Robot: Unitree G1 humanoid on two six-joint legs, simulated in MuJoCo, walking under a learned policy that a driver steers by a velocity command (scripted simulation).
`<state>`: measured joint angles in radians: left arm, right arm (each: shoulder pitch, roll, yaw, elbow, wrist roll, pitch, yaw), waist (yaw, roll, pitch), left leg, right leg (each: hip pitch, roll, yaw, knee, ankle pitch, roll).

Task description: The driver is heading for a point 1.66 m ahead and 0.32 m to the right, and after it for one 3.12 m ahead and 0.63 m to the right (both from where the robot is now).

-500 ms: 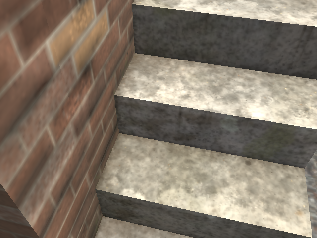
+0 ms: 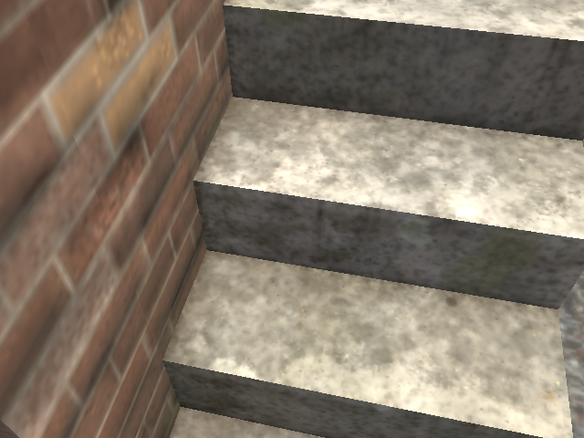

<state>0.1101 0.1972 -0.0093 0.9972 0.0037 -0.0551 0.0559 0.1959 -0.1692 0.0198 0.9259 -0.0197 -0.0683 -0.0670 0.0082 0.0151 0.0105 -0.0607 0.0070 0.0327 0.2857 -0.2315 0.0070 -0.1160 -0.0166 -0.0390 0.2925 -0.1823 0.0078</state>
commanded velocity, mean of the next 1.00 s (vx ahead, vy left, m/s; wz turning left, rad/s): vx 0.39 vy -0.05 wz -0.18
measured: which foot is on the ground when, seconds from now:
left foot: down 0.00-0.84, up 0.86-1.00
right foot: down 0.00-0.46, up 0.48-0.82, down 0.84-1.00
